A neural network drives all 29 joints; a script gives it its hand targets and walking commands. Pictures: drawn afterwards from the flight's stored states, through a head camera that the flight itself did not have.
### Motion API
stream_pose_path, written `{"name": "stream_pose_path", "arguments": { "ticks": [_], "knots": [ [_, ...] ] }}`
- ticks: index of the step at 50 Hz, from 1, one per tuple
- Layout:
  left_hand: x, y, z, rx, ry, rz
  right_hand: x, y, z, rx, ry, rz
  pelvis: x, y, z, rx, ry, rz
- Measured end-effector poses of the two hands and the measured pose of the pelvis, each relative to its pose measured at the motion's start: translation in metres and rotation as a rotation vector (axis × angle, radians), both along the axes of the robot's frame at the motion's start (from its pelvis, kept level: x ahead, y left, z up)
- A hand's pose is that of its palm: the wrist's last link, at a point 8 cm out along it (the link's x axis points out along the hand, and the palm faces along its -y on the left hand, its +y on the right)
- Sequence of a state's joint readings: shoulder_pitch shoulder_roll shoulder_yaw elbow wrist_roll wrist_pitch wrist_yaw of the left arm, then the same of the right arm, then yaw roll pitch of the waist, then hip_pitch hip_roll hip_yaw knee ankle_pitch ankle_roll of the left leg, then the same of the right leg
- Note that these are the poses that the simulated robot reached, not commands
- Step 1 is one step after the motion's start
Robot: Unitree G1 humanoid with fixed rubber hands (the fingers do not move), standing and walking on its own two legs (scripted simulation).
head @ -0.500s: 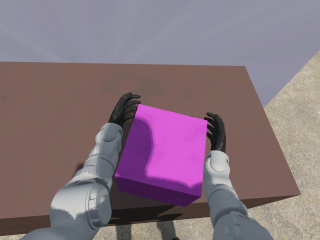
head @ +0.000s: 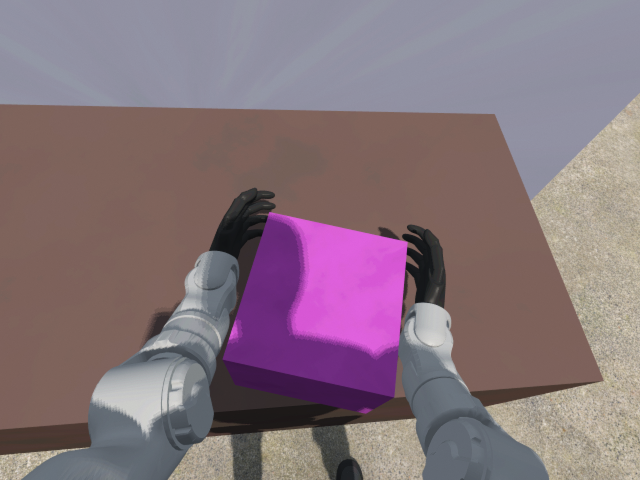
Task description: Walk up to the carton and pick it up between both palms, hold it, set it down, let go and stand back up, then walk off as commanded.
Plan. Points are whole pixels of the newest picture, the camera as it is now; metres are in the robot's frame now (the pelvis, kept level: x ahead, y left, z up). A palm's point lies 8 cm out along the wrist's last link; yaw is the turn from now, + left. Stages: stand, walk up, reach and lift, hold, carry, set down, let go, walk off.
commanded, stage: set down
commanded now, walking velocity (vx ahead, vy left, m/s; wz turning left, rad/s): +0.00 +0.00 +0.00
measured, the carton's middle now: (318, 315) +0.32 -0.01 -0.05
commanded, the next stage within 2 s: none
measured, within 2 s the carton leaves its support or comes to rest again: rests again in 0.42 s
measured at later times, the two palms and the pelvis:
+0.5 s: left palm (219, 233) +0.43 +0.12 -0.01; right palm (417, 281) +0.36 -0.14 -0.02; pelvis -0.01 +0.00 +0.00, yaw +0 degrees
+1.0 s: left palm (207, 245) +0.41 +0.13 -0.01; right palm (415, 296) +0.34 -0.14 -0.02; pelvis -0.04 +0.00 -0.02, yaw +0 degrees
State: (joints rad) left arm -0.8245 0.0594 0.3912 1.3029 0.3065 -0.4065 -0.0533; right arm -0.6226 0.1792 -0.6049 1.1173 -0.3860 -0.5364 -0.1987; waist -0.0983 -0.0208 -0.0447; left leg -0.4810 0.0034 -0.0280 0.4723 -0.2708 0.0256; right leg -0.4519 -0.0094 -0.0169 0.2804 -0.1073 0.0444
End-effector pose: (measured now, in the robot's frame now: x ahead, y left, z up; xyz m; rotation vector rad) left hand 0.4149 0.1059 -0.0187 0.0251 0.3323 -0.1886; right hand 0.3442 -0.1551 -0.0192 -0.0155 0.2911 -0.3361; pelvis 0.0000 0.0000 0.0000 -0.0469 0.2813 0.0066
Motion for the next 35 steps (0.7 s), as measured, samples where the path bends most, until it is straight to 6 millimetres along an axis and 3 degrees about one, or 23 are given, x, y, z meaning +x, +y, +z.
{"name": "stream_pose_path", "arguments": {
  "ticks": [21,35],
  "knots": [
    [0.008,0.010,0.005,0.061,-0.031,0.012,0.012,0.008,0.001,-0.016,0.018,0.043,-0.004,-0.004,-0.002,0.005,0.032,-0.005],
    [0.012,0.017,0.016,0.082,-0.036,0.013,0.009,0.018,0.001,-0.027,0.027,0.052,-0.021,-0.001,-0.010,0.000,0.073,-0.008]
  ]
}}
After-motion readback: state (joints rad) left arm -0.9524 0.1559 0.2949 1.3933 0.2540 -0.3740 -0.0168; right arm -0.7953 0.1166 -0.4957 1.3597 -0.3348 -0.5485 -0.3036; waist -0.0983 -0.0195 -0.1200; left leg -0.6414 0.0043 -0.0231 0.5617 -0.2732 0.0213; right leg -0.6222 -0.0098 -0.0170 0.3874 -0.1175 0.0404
